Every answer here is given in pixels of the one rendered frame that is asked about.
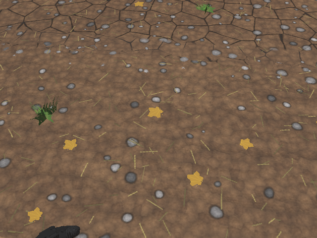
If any robot left hand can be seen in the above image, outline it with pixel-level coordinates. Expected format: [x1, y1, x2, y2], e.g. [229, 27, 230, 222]
[36, 225, 80, 238]

